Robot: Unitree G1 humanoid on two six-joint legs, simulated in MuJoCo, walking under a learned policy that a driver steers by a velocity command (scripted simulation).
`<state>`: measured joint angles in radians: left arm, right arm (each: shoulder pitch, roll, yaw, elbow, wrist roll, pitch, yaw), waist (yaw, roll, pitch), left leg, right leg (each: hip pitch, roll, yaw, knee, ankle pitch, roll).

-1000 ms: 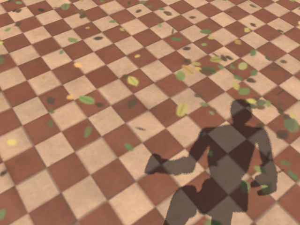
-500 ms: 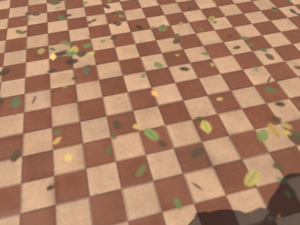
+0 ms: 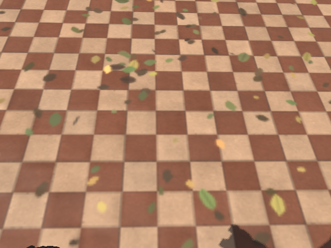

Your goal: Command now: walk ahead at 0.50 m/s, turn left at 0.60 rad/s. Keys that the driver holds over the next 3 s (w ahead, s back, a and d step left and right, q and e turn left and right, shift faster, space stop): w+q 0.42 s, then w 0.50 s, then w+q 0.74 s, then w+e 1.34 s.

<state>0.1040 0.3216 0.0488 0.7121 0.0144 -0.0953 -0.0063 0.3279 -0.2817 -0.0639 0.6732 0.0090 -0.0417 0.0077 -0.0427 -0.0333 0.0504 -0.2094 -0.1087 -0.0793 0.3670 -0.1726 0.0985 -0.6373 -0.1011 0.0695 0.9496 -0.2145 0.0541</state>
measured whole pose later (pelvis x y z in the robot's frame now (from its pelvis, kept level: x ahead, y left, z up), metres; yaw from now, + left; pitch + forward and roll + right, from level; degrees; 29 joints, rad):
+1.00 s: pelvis +0.52 +0.11 +0.00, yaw +22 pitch +1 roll +1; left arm 0.14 0.32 0.05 0.79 0.00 -0.07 -0.01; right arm 0.34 -0.27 -0.06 0.78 0.00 -0.07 0.02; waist -0.05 -0.05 0.02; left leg -0.14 -0.07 0.02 0.29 -0.17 0.07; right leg -0.64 -0.13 0.03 0.93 -0.17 0.03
